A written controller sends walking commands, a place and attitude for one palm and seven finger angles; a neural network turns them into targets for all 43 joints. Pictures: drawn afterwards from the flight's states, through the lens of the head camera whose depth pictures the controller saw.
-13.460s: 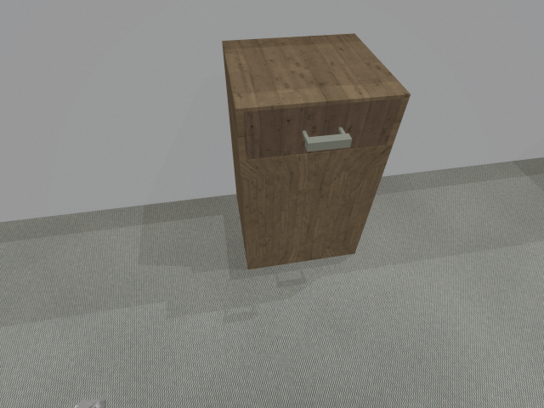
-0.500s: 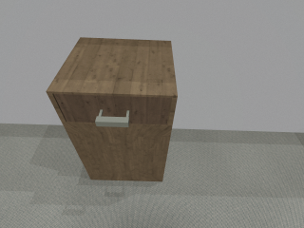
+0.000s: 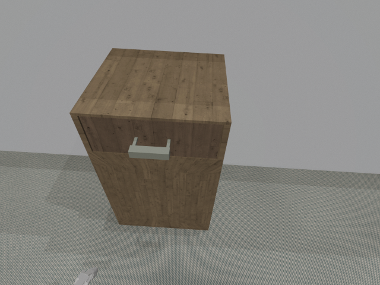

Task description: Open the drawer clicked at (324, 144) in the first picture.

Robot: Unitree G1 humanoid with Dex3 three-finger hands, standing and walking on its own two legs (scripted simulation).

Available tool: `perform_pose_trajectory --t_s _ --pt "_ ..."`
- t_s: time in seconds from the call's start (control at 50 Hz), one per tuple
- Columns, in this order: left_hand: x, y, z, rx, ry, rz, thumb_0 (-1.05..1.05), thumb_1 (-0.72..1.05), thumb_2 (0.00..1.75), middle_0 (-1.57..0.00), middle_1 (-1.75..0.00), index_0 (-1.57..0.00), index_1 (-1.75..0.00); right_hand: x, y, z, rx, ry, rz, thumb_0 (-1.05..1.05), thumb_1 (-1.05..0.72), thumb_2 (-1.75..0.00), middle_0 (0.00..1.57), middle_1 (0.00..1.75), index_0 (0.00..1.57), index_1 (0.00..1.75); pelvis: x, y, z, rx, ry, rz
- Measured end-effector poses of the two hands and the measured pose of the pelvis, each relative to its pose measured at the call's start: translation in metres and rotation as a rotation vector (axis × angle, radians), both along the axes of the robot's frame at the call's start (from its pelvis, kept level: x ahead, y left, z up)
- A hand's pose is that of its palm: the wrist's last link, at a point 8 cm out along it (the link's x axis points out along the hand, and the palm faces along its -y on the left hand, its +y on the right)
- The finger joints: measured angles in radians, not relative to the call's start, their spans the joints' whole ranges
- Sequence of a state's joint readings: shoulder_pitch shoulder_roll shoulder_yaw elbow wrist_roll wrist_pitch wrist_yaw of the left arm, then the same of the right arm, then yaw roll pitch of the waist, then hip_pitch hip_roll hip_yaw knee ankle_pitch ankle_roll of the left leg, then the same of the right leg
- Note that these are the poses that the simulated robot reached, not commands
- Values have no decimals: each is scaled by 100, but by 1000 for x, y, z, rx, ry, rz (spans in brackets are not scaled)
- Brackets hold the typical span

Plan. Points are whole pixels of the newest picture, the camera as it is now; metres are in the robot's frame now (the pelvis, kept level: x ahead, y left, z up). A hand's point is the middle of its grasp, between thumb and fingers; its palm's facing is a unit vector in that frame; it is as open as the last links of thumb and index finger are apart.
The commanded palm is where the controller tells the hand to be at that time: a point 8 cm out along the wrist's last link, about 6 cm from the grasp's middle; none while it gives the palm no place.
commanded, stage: raise the hand with hooked fingers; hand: left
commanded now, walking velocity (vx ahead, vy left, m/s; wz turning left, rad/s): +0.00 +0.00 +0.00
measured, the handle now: (151, 146) +0.53 +0.16 -0.07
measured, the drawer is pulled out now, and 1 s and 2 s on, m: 0.00 0.00 0.00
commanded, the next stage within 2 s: move the hooked fingers above the handle in 1.78 s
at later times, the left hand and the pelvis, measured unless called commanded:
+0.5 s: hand (85, 247) +0.20 +0.24 -0.04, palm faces +0.06 -0.06 -1.00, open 9.7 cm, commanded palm +0.18 +0.23 +0.02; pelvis +0.02 -0.03 -0.05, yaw +3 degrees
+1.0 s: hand (95, 194) +0.29 +0.23 +0.02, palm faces +0.04 -0.10 -0.99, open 12.7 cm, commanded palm +0.27 +0.23 +0.09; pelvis +0.05 -0.02 -0.01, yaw +2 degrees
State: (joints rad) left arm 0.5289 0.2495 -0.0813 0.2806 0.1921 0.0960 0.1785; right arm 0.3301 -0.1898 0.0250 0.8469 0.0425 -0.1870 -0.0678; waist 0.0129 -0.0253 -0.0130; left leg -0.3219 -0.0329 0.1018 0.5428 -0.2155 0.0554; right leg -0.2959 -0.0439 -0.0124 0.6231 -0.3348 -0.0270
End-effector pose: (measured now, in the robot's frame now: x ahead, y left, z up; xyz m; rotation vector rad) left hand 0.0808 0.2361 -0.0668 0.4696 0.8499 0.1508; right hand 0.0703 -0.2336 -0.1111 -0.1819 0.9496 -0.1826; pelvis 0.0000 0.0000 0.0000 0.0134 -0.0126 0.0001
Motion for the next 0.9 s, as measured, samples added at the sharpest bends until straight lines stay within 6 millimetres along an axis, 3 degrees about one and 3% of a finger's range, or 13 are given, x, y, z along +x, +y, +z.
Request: perform_pose_trajectory --t_s 0.08,0.14,0.2,0.32,0.42,0.5,0.62,0.76,0.9 --pt "67 4 66 415 -323 -238 2 85 87 -21 -35 -21 -34 48 -5 3 -7 -190 73 2 -91 -90 20 30 20 30 -7 -1 -11 -3 48 36" --pt "94 1 85 698 -436 -381 1 79 85 -21 -38 -21 -37 83 -9 8 -7 -254 118 2 -91 -90 20 30 20 30 -10 -6 -20 4 98 21" --pt "96 -9 77 822 -436 -488 1 73 82 -21 -42 -21 -41 114 -12 13 -2 -271 150 2 -91 -90 20 30 20 30 -8 -10 -27 12 132 -2" --pt "64 -17 48 841 -343 -596 0 58 76 -23 -51 -23 -50 162 -9 20 -48 -243 255 2 -91 -90 20 30 20 30 0 -21 -35 1 171 19" --pt "69 -4 61 922 -427 -584 0 45 71 -25 -58 -26 -58 190 2 7 -58 -232 326 1 -91 -90 20 30 20 30 9 -27 -47 -21 200 51" --pt "97 5 81 990 -480 -522 0 36 67 -26 -64 -26 -64 197 13 -8 -3 -209 326 1 -91 -90 20 30 20 30 16 -27 -52 -30 206 62" --pt "131 -1 98 942 -423 -503 0 23 61 -27 -73 -27 -72 178 20 -15 76 -122 265 2 -91 -90 20 30 20 30 31 -26 -37 -14 190 41" --pt "152 -9 114 911 -439 -620 0 7 54 -28 -84 -28 -83 155 0 -14 48 -29 206 2 -90 -90 21 30 20 30 46 -25 -23 -9 181 29" --pt "172 2 134 959 -494 -558 0 -9 47 -29 -94 -29 -93 152 -24 -11 11 0 149 2 -91 -90 20 30 20 30 52 -21 -19 -12 172 34"
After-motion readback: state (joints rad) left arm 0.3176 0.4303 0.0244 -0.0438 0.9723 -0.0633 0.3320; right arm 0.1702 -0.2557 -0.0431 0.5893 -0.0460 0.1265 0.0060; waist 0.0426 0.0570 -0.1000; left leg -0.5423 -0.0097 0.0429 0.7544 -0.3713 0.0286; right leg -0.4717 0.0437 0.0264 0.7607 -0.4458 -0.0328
